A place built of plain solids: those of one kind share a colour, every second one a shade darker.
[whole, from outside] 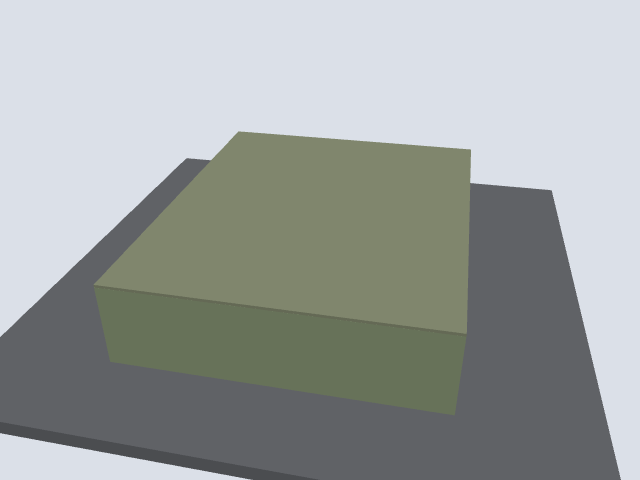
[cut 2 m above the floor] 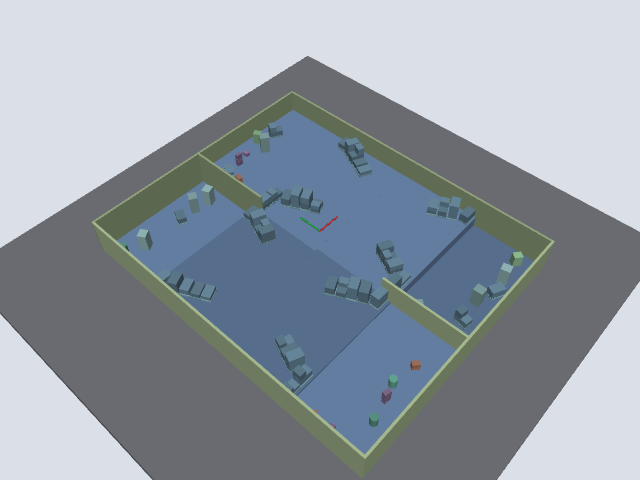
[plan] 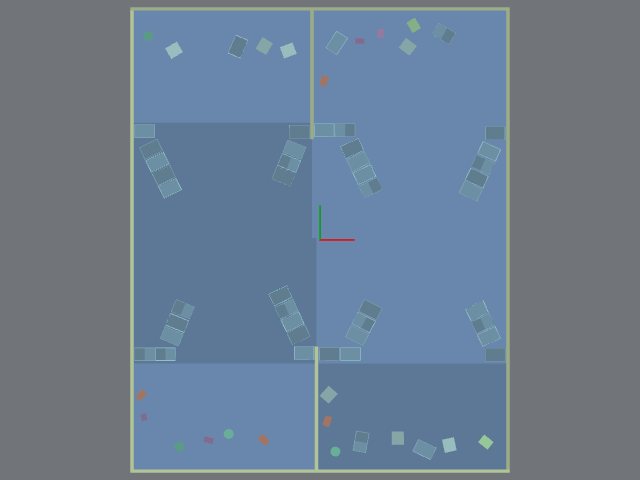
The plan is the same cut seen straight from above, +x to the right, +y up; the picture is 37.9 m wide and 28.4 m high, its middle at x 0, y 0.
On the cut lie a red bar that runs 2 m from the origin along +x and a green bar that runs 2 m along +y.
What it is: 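A closed cross-dock hall without a stair; its walked floor lies 1.26 m over the lower ground and ends at a front at either end, two bays a front; beyond a bay's line the ground lies deep, a low step down, or level and merely marked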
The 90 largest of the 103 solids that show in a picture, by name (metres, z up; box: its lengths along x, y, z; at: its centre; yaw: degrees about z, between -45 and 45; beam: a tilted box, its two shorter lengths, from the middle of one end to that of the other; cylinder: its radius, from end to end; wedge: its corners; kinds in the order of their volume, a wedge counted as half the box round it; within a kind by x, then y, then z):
{
 "floor_1": {"box": [10.49, 6.68, 0.11], "at": [-5.8, 10.26, 0.01]},
 "floor_2": {"box": [10.57, 6.82, 1.31], "at": [-5.76, 3.53, 0.61]},
 "floor_3": {"box": [10.76, 6.31, 1.18], "at": [-5.66, -10.44, 0.54]},
 "floor_4": {"box": [10.84, 7.42, 1.31], "at": [-5.62, -3.59, 0.61]},
 "floor_5": {"box": [11.51, 13.48, 1.31], "at": [5.28, 6.86, 0.61]},
 "floor_6": {"box": [11.25, 7.42, 1.31], "at": [5.42, -3.59, 0.61]},
 "floor_7": {"box": [11.17, 6.31, 0.38], "at": [5.46, -10.44, 0.14]},
 "wall_1": {"box": [0.2, 27.15, 5.99], "at": [-11.12, 0.0, 2.94]},
 "wall_2": {"box": [0.2, 7.63, 5.99], "at": [-0.47, 9.78, 2.94]},
 "wall_3": {"box": [0.2, 7.3, 5.99], "at": [-0.2, -9.95, 2.94]},
 "wall_4": {"box": [22.44, 0.2, 5.99], "at": [0.0, -13.68, 2.94]},
 "wall_5": {"box": [22.44, 0.2, 5.99], "at": [0.0, 13.68, 2.94]},
 "wall_6": {"box": [0.2, 27.15, 5.99], "at": [11.12, 0.0, 2.94]},
 "roof_1": {"box": [22.44, 27.55, 0.2], "at": [0.0, 0.0, 6.04]},
 "load_1": {"box": [0.58, 0.71, 0.37], "at": [-10.66, -6.76, 1.95], "yaw": -0.1},
 "load_2": {"box": [1.17, 0.71, 0.37], "at": [-10.38, -6.75, 1.59]},
 "load_3": {"box": [1.15, 0.77, 0.68], "at": [-10.37, 6.46, 1.74], "yaw": 0.3},
 "load_4": {"box": [1.13, 0.75, 1.06], "at": [-9.99, 5.37, 1.93], "yaw": 25.9},
 "load_5": {"box": [1.1, 0.75, 0.57], "at": [-9.62, 4.6, 1.69], "yaw": 26.3},
 "load_6": {"box": [0.57, 0.7, 0.66], "at": [-9.42, -6.75, 2.39], "yaw": -0.2},
 "load_7": {"box": [1.12, 0.76, 0.37], "at": [-9.25, 3.83, 1.59], "yaw": 26.2},
 "load_8": {"box": [1.14, 0.7, 0.66], "at": [-9.14, -6.75, 1.73], "yaw": 0.1},
 "load_9": {"box": [1.11, 0.75, 0.38], "at": [-8.88, 3.08, 1.59], "yaw": 26.1},
 "load_10": {"box": [1.15, 0.75, 1.33], "at": [-8.77, -5.7, 2.07], "yaw": -22.3},
 "load_11": {"box": [1.16, 0.7, 0.61], "at": [-8.45, -4.91, 1.71], "yaw": -22.1},
 "load_12": {"box": [0.58, 0.76, 0.38], "at": [-8.37, -3.99, 1.97], "yaw": -22.3},
 "load_13": {"box": [1.16, 0.76, 0.38], "at": [-8.11, -4.1, 1.59], "yaw": -22.1},
 "load_14": {"box": [0.77, 1.11, 0.5], "at": [-4.85, 11.44, 0.46], "yaw": -23.4},
 "load_15": {"box": [1.16, 0.74, 0.69], "at": [-2.34, -3.29, 1.75], "yaw": 25.2},
 "load_16": {"box": [1.16, 0.77, 1.08], "at": [-2.15, 3.76, 1.95], "yaw": -22.0},
 "load_17": {"box": [1.15, 0.73, 0.47], "at": [-1.98, -4.09, 1.64], "yaw": 24.9},
 "load_18": {"box": [1.14, 0.72, 0.45], "at": [-1.83, 4.55, 1.63], "yaw": -22.1},
 "load_19": {"box": [0.58, 0.73, 0.47], "at": [-1.72, -3.97, 2.11], "yaw": 24.8},
 "load_20": {"box": [1.1, 0.76, 1.36], "at": [-1.62, -4.84, 2.09], "yaw": 25.0},
 "load_21": {"box": [0.57, 0.72, 0.45], "at": [-1.57, 4.45, 2.08], "yaw": -22.0},
 "load_22": {"box": [1.15, 0.76, 1.21], "at": [-1.51, 5.34, 2.01], "yaw": -22.0},
 "load_23": {"box": [1.13, 0.76, 1.22], "at": [-1.27, -5.61, 2.02], "yaw": 25.1},
 "load_24": {"box": [1.16, 0.77, 0.49], "at": [-1.23, 6.4, 1.65], "yaw": -0.2},
 "load_25": {"box": [1.12, 0.74, 1.15], "at": [-0.94, -6.68, 1.98], "yaw": -0.2},
 "load_26": {"box": [1.12, 0.74, 0.44], "at": [0.26, 6.5, 2.06], "yaw": 0.2},
 "load_27": {"box": [1.14, 0.75, 1.38], "at": [0.56, -6.75, 2.09], "yaw": 0.1},
 "load_28": {"box": [0.74, 1.15, 0.36], "at": [0.99, 11.66, 1.59], "yaw": -33.0},
 "load_29": {"box": [0.57, 0.74, 0.45], "at": [1.21, 6.49, 2.09], "yaw": 0.2},
 "load_30": {"box": [1.14, 0.74, 0.45], "at": [1.49, 6.49, 1.63], "yaw": 0.4},
 "load_31": {"box": [1.13, 0.73, 0.37], "at": [1.81, -6.74, 1.59], "yaw": 0.2},
 "load_32": {"box": [1.15, 0.75, 0.73], "at": [1.9, 5.42, 1.77], "yaw": 25.1},
 "load_33": {"box": [1.13, 0.74, 0.43], "at": [2.2, -5.66, 1.62], "yaw": -26.6},
 "load_34": {"box": [1.13, 0.74, 0.43], "at": [2.2, -5.65, 2.05], "yaw": -27.0},
 "load_35": {"box": [1.13, 0.72, 1.44], "at": [2.26, 4.65, 2.12], "yaw": 25.2},
 "load_36": {"box": [0.57, 0.74, 0.5], "at": [2.34, -4.76, 2.15], "yaw": -26.7},
 "load_37": {"box": [0.73, 1.14, 0.56], "at": [2.43, -11.94, 0.76], "yaw": -9.8},
 "load_38": {"box": [0.73, 0.57, 0.56], "at": [2.48, -11.67, 1.32], "yaw": -10.0},
 "load_39": {"box": [1.14, 0.74, 0.5], "at": [2.58, -4.88, 1.65], "yaw": -27.0},
 "load_40": {"box": [1.11, 0.73, 0.68], "at": [2.62, 3.87, 2.42], "yaw": 24.9},
 "load_41": {"box": [1.11, 0.73, 0.68], "at": [2.63, 3.87, 1.74], "yaw": 25.0},
 "load_42": {"box": [0.58, 0.75, 0.36], "at": [2.74, 2.96, 1.94], "yaw": 24.9},
 "load_43": {"box": [1.15, 0.74, 0.97], "at": [2.98, -4.12, 1.89], "yaw": -26.8},
 "load_44": {"box": [1.17, 0.75, 0.36], "at": [2.99, 3.08, 1.58], "yaw": 25.3},
 "load_45": {"box": [1.16, 0.75, 0.69], "at": [6.19, -12.39, 0.82], "yaw": -25.9},
 "load_46": {"box": [0.58, 0.77, 0.51], "at": [7.09, 12.35, 2.16], "yaw": -29.8},
 "load_47": {"box": [1.16, 0.77, 0.51], "at": [7.32, 12.21, 1.66], "yaw": -30.1},
 "load_48": {"box": [1.11, 0.77, 0.36], "at": [8.92, 2.89, 1.59], "yaw": -25.3},
 "load_49": {"box": [1.11, 0.75, 0.48], "at": [9.28, 3.66, 1.64], "yaw": -25.0},
 "load_50": {"box": [1.09, 0.77, 0.37], "at": [9.29, -4.17, 1.95], "yaw": 25.0},
 "load_51": {"box": [1.17, 0.76, 0.7], "at": [9.64, 4.45, 1.76], "yaw": -25.0},
 "load_52": {"box": [1.16, 0.73, 0.55], "at": [9.65, -4.94, 1.68], "yaw": 24.7},
 "load_53": {"box": [0.58, 0.73, 0.55], "at": [9.9, -4.83, 2.23], "yaw": 24.9},
 "load_54": {"box": [0.58, 0.76, 0.7], "at": [9.9, 4.33, 2.46], "yaw": -25.0},
 "load_55": {"box": [1.12, 0.75, 1.42], "at": [9.99, -5.71, 2.12], "yaw": 25.0},
 "load_56": {"box": [1.11, 0.74, 1.38], "at": [10.01, 5.24, 2.1], "yaw": -25.1},
 "load_57": {"box": [1.09, 0.78, 0.49], "at": [10.37, 6.32, 1.65], "yaw": 0.1},
 "load_58": {"box": [1.16, 0.75, 0.71], "at": [10.39, -6.78, 1.76], "yaw": 0.2},
 "cage_trolley_1": {"box": [0.8, 0.72, 1.66], "at": [-8.64, 11.22, 0.89], "yaw": 30.9},
 "cage_trolley_2": {"box": [0.72, 0.8, 1.66], "at": [-3.3, 11.48, 0.89], "yaw": -30.1},
 "cage_trolley_3": {"box": [0.8, 0.72, 1.66], "at": [-1.88, 11.21, 0.89], "yaw": 20.9},
 "cage_trolley_4": {"box": [0.72, 0.8, 1.66], "at": [0.51, -9.16, 1.16], "yaw": -42.0},
 "cage_trolley_5": {"box": [0.72, 0.8, 1.66], "at": [4.61, -11.72, 1.16], "yaw": 0.3},
 "cage_trolley_6": {"box": [0.8, 0.72, 1.66], "at": [5.19, 11.43, 2.09], "yaw": -36.5},
 "cage_trolley_7": {"box": [0.72, 0.8, 1.66], "at": [7.65, -12.13, 1.16], "yaw": 12.1},
 "drum_1": {"cylinder": 0.29, "from": [-10.16, 12.07, 0.06], "to": [-10.16, 12.07, 0.94]},
 "drum_2": {"cylinder": 0.29, "from": [-8.33, -12.23, 1.13], "to": [-8.33, -12.23, 2.01]},
 "drum_3": {"cylinder": 0.29, "from": [-5.4, -11.48, 1.13], "to": [-5.4, -11.48, 2.01]},
 "drum_4": {"cylinder": 0.29, "from": [0.91, -12.52, 0.33], "to": [0.91, -12.52, 1.21]},
 "bin_1": {"box": [0.58, 0.72, 1.06], "at": [5.55, 12.7, 1.79], "yaw": 29.5},
 "bin_2": {"box": [0.72, 0.58, 1.06], "at": [9.81, -11.96, 0.86], "yaw": -39.1},
 "pallet_1": {"box": [1.2, 0.8, 0.14], "at": [-9.62, 4.6, 1.33], "yaw": 26.1},
 "pallet_2": {"box": [1.2, 0.8, 0.14], "at": [0.55, -6.74, 1.33]},
 "pallet_3": {"box": [1.2, 0.8, 0.14], "at": [2.26, 4.64, 1.33], "yaw": 25.0},
 "pallet_4": {"box": [1.2, 0.8, 0.14], "at": [2.62, 3.87, 1.33], "yaw": 25.0},
 "pallet_5": {"box": [1.2, 0.8, 0.14], "at": [10.01, 5.24, 1.33], "yaw": -24.9}
}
